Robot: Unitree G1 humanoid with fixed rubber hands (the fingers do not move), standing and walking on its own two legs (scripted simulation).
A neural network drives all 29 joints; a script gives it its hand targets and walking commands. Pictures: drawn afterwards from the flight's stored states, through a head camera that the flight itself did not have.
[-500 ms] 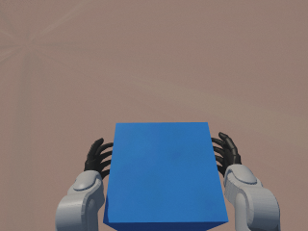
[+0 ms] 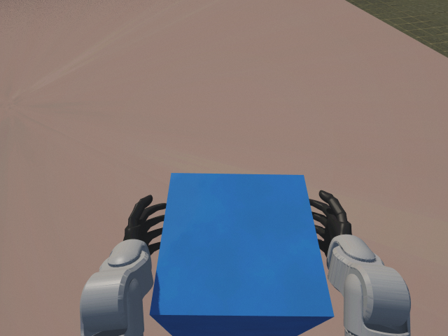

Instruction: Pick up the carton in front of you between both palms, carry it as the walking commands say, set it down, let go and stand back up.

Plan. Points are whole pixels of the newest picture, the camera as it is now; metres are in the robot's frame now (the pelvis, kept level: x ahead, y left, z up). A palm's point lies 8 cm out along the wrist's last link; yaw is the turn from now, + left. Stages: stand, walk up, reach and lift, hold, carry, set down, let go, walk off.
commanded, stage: carry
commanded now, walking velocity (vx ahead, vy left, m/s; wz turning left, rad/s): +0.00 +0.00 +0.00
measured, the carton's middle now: (234, 263) +0.24 +0.00 +0.02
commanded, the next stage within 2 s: none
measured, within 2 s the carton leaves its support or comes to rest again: neither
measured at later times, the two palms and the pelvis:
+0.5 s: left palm (138, 262) +0.21 +0.14 +0.09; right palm (342, 256) +0.22 -0.16 +0.09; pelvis -0.02 +0.00 +0.00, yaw +0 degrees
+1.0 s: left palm (151, 269) +0.22 +0.14 +0.04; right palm (334, 264) +0.22 -0.16 +0.04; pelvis -0.06 -0.01 +0.00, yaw +0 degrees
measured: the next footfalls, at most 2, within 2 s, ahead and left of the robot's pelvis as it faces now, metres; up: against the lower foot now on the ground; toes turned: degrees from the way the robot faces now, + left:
none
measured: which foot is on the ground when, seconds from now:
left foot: down 0.00-1.00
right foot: down 0.00-1.00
